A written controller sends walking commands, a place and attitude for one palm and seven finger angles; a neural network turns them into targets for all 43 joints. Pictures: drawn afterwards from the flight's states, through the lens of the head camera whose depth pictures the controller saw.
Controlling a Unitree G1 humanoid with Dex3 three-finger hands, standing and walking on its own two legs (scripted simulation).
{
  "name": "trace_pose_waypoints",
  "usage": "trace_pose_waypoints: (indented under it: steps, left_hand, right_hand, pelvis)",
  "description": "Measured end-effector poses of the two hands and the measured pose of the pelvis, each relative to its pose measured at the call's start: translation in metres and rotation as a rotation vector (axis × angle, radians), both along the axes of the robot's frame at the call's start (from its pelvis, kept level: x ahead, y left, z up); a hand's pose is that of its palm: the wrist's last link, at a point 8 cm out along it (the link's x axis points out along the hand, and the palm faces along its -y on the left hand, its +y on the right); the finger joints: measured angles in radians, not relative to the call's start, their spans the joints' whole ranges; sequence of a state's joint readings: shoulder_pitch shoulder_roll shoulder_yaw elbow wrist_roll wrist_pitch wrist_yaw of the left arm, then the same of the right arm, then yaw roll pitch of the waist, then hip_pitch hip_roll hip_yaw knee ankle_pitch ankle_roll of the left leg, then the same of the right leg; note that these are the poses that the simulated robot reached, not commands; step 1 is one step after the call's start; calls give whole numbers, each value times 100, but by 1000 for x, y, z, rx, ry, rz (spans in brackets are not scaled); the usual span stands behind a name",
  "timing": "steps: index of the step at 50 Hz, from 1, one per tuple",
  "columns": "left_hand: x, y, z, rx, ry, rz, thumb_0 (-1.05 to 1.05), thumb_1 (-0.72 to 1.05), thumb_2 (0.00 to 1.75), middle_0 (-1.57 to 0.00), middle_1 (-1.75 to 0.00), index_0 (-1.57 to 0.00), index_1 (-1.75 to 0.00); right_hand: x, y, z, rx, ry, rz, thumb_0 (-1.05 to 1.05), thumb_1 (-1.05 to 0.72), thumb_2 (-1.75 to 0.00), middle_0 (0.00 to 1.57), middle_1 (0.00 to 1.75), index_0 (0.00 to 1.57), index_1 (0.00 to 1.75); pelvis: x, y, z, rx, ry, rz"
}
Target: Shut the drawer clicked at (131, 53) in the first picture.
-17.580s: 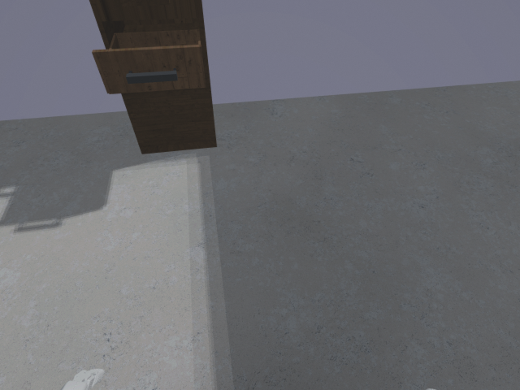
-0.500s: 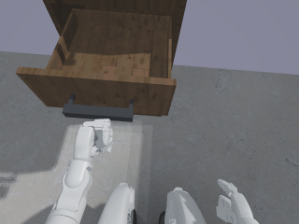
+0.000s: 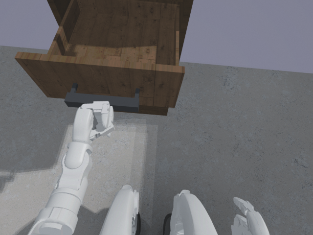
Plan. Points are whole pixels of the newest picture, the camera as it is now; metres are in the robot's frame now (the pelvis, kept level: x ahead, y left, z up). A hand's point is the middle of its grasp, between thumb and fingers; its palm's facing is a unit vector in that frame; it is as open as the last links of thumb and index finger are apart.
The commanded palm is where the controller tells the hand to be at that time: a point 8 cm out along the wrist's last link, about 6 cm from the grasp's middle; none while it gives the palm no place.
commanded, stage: push the drawer shut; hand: left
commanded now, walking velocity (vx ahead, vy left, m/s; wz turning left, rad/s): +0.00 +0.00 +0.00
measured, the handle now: (104, 95) +0.45 +0.16 +0.02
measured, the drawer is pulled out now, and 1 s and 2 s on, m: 0.26 0.10 0.01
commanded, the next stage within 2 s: none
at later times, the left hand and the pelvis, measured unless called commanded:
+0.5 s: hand (118, 95) +0.46 +0.12 +0.02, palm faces -0.03 -1.00 -0.05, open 2.7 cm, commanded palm +0.46 +0.16 +0.03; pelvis -0.01 +0.02 +0.00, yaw -1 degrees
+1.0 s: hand (123, 73) +0.53 +0.12 +0.02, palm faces +0.00 -1.00 -0.05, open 2.7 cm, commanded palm +0.53 +0.14 +0.03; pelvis +0.00 +0.01 -0.01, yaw -2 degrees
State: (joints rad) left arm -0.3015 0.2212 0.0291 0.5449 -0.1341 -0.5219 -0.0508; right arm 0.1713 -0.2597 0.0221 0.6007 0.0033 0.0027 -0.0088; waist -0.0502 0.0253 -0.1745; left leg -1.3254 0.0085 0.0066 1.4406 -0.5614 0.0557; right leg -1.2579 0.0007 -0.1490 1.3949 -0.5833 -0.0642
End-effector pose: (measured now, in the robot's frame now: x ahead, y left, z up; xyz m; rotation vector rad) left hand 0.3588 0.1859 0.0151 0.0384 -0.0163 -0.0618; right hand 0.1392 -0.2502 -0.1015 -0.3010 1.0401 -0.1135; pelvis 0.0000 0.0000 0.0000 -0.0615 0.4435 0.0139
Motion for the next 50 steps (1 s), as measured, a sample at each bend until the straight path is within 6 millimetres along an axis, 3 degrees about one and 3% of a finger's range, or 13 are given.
trace_pose_waypoints:
  steps: [12, 29, 38, 50]
  left_hand:
    - [35, -3, 2, 7, 12, 12, -10, 71, 97, -140, -160, -140, -160]
    - [95, -9, 2, 6, -2, 41, -8, 74, 97, -140, -160, -140, -160]
    - [123, -12, 3, 8, 1, 49, -8, 75, 96, -140, -160, -140, -160]
    - [153, -15, 4, 10, 10, 62, -8, 76, 97, -140, -160, -140, -160]
  right_hand:
    - [-43, 8, -1, -19, 55, -42, 0, -91, -90, 20, 30, 20, 30]
    - [-108, 9, -6, -35, 234, -119, 0, -91, -90, 20, 30, 20, 30]
    - [-122, 7, -10, -25, 311, -146, 0, -91, -90, 20, 30, 20, 30]
    - [-123, -2, -11, -26, 349, -158, 0, -91, -90, 20, 30, 20, 30]
  pelvis:
    - [-13, 13, -1, -10, 3, -1]
    - [-12, 22, -6, -12, 46, -20]
    - [-6, 19, -9, -14, 77, -26]
    - [-1, 8, -12, -16, 104, -29]
